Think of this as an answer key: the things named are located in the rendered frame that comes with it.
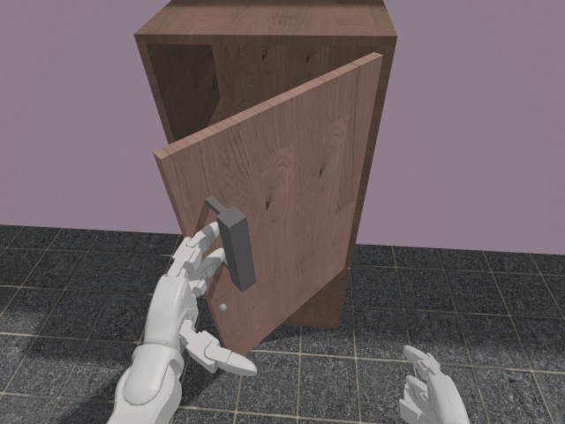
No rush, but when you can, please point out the cupboard door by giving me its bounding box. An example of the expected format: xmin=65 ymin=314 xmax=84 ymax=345
xmin=153 ymin=52 xmax=383 ymax=356

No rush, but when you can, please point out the left robot hand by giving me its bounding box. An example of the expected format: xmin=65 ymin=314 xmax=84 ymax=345
xmin=143 ymin=222 xmax=257 ymax=376

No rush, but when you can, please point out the left robot forearm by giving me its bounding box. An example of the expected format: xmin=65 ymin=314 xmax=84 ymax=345
xmin=106 ymin=343 xmax=185 ymax=424

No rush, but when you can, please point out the right robot hand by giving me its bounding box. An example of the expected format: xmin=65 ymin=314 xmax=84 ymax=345
xmin=399 ymin=345 xmax=470 ymax=424

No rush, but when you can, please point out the handle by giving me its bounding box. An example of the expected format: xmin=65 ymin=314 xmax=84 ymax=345
xmin=205 ymin=195 xmax=256 ymax=293

